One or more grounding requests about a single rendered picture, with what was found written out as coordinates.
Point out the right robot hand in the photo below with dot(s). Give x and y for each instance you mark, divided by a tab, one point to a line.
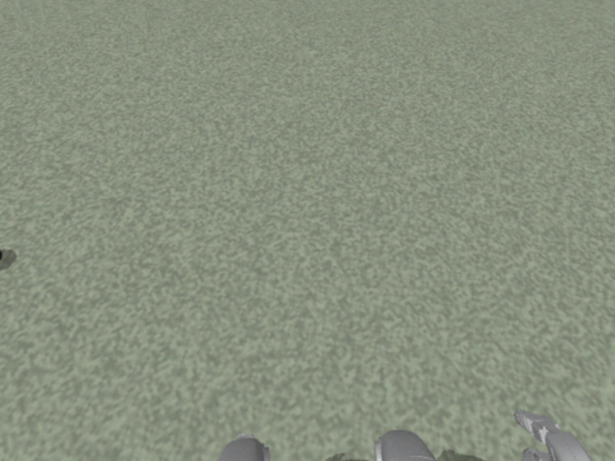
562	446

